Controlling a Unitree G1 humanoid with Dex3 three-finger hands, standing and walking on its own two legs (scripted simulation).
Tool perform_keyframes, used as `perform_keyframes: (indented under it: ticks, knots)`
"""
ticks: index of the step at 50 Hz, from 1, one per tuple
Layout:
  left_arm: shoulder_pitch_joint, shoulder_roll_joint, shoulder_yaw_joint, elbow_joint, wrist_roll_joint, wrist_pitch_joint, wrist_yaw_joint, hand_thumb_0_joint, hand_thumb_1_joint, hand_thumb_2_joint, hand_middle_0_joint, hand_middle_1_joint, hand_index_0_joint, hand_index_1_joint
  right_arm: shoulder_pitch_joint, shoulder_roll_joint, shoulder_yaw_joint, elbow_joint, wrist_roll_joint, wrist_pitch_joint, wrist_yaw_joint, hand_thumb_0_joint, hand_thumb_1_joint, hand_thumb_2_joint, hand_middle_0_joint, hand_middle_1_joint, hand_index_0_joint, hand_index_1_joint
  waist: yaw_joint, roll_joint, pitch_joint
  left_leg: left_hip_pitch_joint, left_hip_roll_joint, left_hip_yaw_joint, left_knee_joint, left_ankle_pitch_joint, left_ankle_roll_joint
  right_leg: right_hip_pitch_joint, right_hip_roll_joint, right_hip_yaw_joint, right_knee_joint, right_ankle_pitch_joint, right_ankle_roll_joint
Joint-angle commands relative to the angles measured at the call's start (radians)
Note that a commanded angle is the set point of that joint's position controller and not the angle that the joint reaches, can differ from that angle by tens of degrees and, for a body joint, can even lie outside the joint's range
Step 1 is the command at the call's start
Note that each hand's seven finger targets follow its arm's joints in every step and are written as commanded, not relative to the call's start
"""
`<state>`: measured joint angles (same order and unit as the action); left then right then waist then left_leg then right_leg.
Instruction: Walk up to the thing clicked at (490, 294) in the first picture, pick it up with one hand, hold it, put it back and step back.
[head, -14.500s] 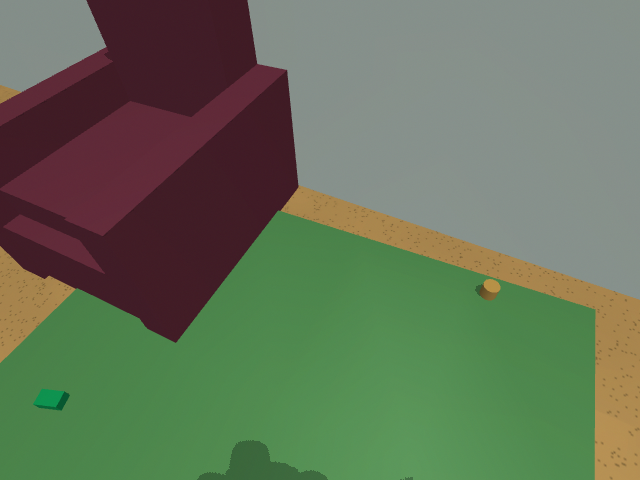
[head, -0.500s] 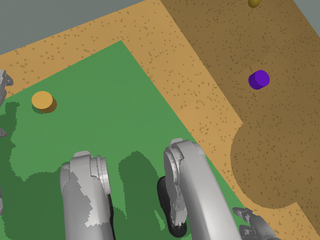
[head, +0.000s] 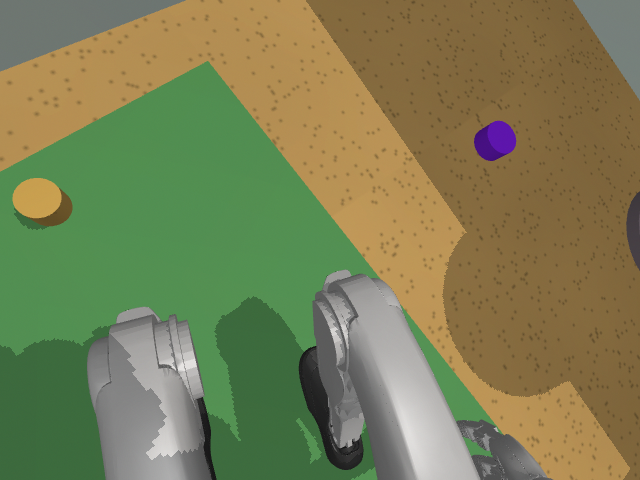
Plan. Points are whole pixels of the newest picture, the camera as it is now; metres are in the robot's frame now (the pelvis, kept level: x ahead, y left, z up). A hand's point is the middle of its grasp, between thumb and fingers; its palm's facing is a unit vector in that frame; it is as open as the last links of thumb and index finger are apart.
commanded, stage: rise first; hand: left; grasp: from above
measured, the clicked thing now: (44, 203) +0.49 +0.32 -0.31
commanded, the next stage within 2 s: none
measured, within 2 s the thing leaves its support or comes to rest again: neither
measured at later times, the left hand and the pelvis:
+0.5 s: hand out of the picture +0.45 +0.36 -0.19, palm faces -0.45 -0.11 -0.88, open 14.2 cm; pelvis +0.00 +0.00 -0.01, yaw -1 degrees
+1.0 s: hand out of the picture +0.45 +0.35 -0.21, palm faces -0.45 -0.12 -0.89, open 14.1 cm; pelvis +0.00 +0.00 -0.01, yaw -1 degrees
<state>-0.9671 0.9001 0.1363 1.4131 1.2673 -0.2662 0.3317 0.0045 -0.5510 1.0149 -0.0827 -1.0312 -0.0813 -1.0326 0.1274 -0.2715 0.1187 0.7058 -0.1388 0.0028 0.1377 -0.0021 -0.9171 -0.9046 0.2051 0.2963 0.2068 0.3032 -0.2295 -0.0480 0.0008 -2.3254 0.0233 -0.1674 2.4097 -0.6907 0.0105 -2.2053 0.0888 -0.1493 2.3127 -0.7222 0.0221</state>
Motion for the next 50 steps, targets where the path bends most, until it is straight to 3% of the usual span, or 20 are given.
perform_keyframes:
  ticks: [1,6,11,13,16,18,22,27,35,40,41,46,50]
  knots:
    - [-0.288,0.290,0.037,-0.145,-0.015,0.001,0.042,0.000,-0.585,1.027,-0.063,-1.027,-0.058,-1.032,0.205,-0.266,-0.076,-0.011,-0.007,-0.003,-0.009,0.000,-0.908,-0.903,0.199,0.300,0.200,0.300,0.005,0.399,-0.700,0.586,0.007,0.053,-0.243,0.226,0.017,0.272,0.014,-0.045,-0.212,0.278,-0.054]
    - [-0.277,0.295,0.039,-0.138,-0.017,0.003,0.045,0.000,-0.586,1.024,-0.065,-1.026,-0.059,-1.031,0.202,-0.267,-0.063,-0.015,-0.009,-0.004,-0.009,0.000,-0.910,-0.904,0.199,0.300,0.199,0.300,0.007,0.405,-0.686,0.577,0.008,0.052,-0.233,0.216,0.017,0.276,0.015,-0.048,-0.207,0.273,-0.054]
    - [-0.288,0.298,0.031,-0.119,-0.028,0.000,0.051,0.000,-0.575,1.011,-0.068,-1.030,-0.066,-1.032,0.202,-0.268,-0.054,-0.016,-0.008,-0.008,-0.007,0.000,-0.911,-0.904,0.199,0.300,0.200,0.300,-0.010,0.375,-0.670,0.534,0.007,0.058,-0.212,0.216,0.024,0.287,0.017,-0.046,-0.209,0.280,-0.051]
    - [-0.284,0.296,0.024,-0.107,-0.016,-0.001,0.050,0.000,-0.575,1.013,-0.070,-1.027,-0.067,-1.029,0.203,-0.266,-0.050,-0.014,-0.011,-0.009,-0.007,0.000,-0.909,-0.903,0.199,0.300,0.200,0.300,-0.015,0.365,-0.675,0.532,0.008,0.059,-0.202,0.216,0.026,0.298,0.023,-0.048,-0.214,0.280,-0.049]
    - [-0.292,0.312,0.042,-0.114,-0.024,-0.003,0.061,0.000,-0.570,1.010,-0.068,-1.028,-0.067,-1.029,0.202,-0.271,-0.048,-0.018,-0.011,-0.013,-0.006,0.000,-0.909,-0.903,0.199,0.300,0.200,0.300,-0.013,0.372,-0.679,0.541,0.009,0.051,-0.206,0.211,0.022,0.288,0.021,-0.054,-0.204,0.274,-0.051]
    - [-0.294,0.290,0.014,-0.078,-0.016,0.000,0.057,0.000,-0.568,1.005,-0.072,-1.030,-0.070,-1.031,0.199,-0.270,-0.045,-0.018,-0.013,-0.016,-0.006,0.000,-0.910,-0.903,0.199,0.300,0.200,0.300,-0.028,0.374,-0.650,0.530,0.011,0.049,-0.205,0.196,0.022,0.273,0.021,-0.056,-0.204,0.265,-0.052]
    - [-0.291,0.309,0.024,-0.083,-0.018,0.004,0.066,0.000,-0.576,1.014,-0.073,-1.022,-0.068,-1.027,0.200,-0.269,-0.042,-0.014,-0.012,-0.024,-0.007,0.000,-0.910,-0.903,0.199,0.300,0.200,0.300,-0.017,0.382,-0.643,0.516,0.008,0.059,-0.200,0.190,0.022,0.285,0.024,-0.049,-0.210,0.262,-0.053]
    - [-0.321,0.304,0.019,-0.102,-0.020,0.004,0.069,0.000,-0.565,1.005,-0.071,-1.027,-0.069,-1.028,0.194,-0.279,-0.041,-0.017,-0.013,-0.028,-0.006,0.000,-0.907,-0.902,0.199,0.300,0.200,0.300,-0.028,0.413,-0.670,0.561,0.013,0.037,-0.209,0.210,0.013,0.255,0.020,-0.065,-0.186,0.273,-0.055]
    - [-0.324,0.307,0.012,-0.064,-0.017,0.009,0.082,0.000,-0.557,0.997,-0.075,-1.025,-0.075,-1.024,0.197,-0.283,-0.030,-0.018,-0.018,-0.038,0.000,0.000,-0.907,-0.902,0.200,0.300,0.200,0.300,-0.047,0.413,-0.625,0.533,0.012,0.041,-0.203,0.201,0.014,0.262,0.021,-0.066,-0.188,0.273,-0.054]
    - [-0.284,0.319,0.016,-0.039,-0.015,0.010,0.089,0.000,-0.552,0.995,-0.082,-1.024,-0.081,-1.024,0.190,-0.281,-0.020,-0.020,-0.019,-0.040,0.002,0.000,-0.908,-0.902,0.199,0.300,0.200,0.300,-0.035,0.400,-0.651,0.529,0.012,0.050,-0.183,0.220,0.019,0.293,0.027,-0.063,-0.193,0.291,-0.050]
    - [-0.309,0.311,0.014,-0.049,-0.020,0.008,0.092,0.000,-0.545,0.989,-0.081,-1.026,-0.083,-1.024,0.198,-0.283,-0.016,-0.019,-0.025,-0.043,0.003,0.000,-0.907,-0.902,0.200,0.300,0.200,0.300,-0.053,0.409,-0.637,0.525,0.011,0.049,-0.186,0.224,0.018,0.298,0.025,-0.065,-0.196,0.295,-0.048]
    - [-0.307,0.333,0.022,-0.052,-0.012,0.008,0.101,0.000,-0.566,1.004,-0.074,-1.031,-0.072,-1.033,0.185,-0.292,-0.012,-0.022,-0.024,-0.047,0.003,0.000,-0.907,-0.902,0.199,0.300,0.200,0.300,-0.046,0.430,-0.643,0.549,0.014,0.036,-0.196,0.215,0.013,0.276,0.027,-0.076,-0.182,0.285,-0.054]
    - [-0.324,0.327,0.012,-0.041,-0.019,0.012,0.109,0.000,-0.547,0.990,-0.080,-1.029,-0.081,-1.026,0.182,-0.293,-0.007,-0.026,-0.025,-0.053,0.005,0.000,-0.907,-0.901,0.200,0.300,0.200,0.300,-0.061,0.422,-0.619,0.514,0.014,0.040,-0.190,0.195,0.014,0.277,0.026,-0.074,-0.185,0.277,-0.052]
